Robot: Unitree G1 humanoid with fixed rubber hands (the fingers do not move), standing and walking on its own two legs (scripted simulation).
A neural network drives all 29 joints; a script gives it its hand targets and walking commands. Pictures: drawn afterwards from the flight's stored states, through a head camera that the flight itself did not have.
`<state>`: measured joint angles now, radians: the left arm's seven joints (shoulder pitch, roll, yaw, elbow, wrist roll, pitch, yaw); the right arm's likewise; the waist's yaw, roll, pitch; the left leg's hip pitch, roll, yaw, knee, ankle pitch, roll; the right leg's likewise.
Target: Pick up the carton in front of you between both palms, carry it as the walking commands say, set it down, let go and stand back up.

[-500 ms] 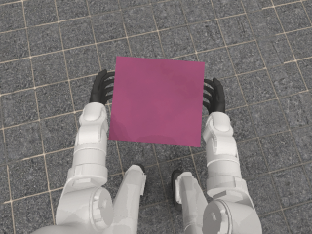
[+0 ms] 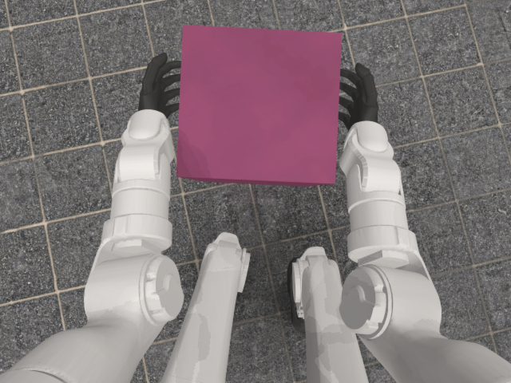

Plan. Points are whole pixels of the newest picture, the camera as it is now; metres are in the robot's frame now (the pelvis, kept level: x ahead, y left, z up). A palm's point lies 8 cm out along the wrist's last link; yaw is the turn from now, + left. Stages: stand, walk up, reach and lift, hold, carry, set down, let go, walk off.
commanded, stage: set down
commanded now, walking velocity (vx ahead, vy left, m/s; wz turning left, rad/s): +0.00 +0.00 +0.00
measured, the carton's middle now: (257, 124) +0.48 +0.07 -0.17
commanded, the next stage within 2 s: none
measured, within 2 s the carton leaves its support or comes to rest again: rests again in 1.20 s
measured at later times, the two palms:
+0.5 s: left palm (166, 122) +0.48 +0.25 -0.24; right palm (319, 125) +0.52 -0.05 -0.24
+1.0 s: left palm (175, 125) +0.49 +0.25 -0.33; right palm (310, 129) +0.53 -0.05 -0.33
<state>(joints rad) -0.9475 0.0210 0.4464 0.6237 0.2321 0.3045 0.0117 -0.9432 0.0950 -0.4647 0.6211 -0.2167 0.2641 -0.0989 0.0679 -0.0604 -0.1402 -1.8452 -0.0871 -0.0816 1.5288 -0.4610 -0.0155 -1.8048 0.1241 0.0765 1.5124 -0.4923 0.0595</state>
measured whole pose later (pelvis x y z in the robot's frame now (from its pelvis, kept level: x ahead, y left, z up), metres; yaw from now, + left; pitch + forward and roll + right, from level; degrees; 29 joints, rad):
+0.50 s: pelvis -0.02 -0.01 -0.11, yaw +0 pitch +45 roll -3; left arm -1.26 0.19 0.45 0.77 0.17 0.30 0.01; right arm -1.28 -0.02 -0.41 0.77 -0.15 0.27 -0.18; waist 0.11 -0.07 0.11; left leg -2.16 -0.11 -0.09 1.91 -0.52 -0.05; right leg -2.13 0.18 0.06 1.90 -0.56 0.08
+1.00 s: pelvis -0.02 +0.00 -0.17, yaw -2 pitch +40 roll -2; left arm -1.38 0.28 0.34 0.92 0.05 0.26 0.03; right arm -1.42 -0.15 -0.25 0.96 0.01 0.21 -0.21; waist 0.14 -0.06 0.29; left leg -2.23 -0.08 -0.04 2.14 -0.60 -0.02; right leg -2.20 0.20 0.06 2.13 -0.63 0.10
